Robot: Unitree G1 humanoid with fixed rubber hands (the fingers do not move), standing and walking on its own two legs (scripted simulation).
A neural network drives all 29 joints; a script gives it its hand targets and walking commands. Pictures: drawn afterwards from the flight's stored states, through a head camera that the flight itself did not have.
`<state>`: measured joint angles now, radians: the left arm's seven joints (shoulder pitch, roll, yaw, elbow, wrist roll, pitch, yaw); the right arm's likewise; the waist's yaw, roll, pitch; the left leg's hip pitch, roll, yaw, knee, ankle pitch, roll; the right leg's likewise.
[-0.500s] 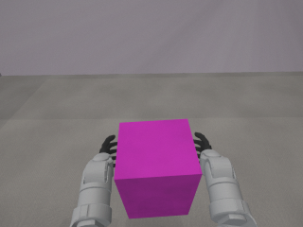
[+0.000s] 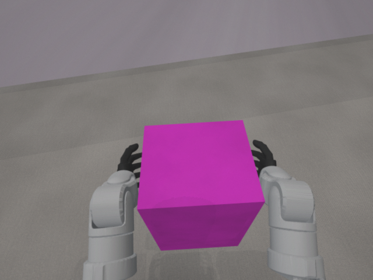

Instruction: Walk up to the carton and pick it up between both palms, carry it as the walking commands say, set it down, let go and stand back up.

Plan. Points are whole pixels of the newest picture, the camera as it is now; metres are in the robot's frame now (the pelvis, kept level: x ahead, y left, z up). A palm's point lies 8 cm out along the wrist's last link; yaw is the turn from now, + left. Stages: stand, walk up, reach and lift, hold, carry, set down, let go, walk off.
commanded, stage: carry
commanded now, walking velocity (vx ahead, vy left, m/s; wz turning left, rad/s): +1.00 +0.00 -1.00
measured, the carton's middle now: (196, 193) +0.30 +0.00 +0.03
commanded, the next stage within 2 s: none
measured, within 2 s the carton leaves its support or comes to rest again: neither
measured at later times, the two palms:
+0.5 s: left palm (218, 89) +0.67 -0.08 +0.03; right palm (311, 104) +0.57 -0.34 +0.04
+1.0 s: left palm (317, 36) +1.00 -0.52 +0.03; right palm out of the picture +0.77 -0.68 +0.03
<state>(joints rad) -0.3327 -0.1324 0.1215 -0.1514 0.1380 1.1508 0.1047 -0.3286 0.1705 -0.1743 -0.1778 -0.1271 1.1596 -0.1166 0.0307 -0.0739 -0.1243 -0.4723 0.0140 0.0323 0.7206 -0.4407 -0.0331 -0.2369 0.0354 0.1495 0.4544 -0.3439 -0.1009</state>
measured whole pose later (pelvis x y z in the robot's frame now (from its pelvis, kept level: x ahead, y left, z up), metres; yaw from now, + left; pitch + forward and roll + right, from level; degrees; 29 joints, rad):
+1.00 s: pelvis +0.72 -0.37 -0.04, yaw -57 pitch +7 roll -2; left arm -0.24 -0.15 0.11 -0.24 0.13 1.22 0.13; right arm -0.24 0.15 -0.10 -0.21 -0.10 1.20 -0.13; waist 0.01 0.02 -0.11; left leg -0.21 0.20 0.12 1.17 -0.42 -0.12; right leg -0.50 0.05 0.01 0.78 -0.41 -0.06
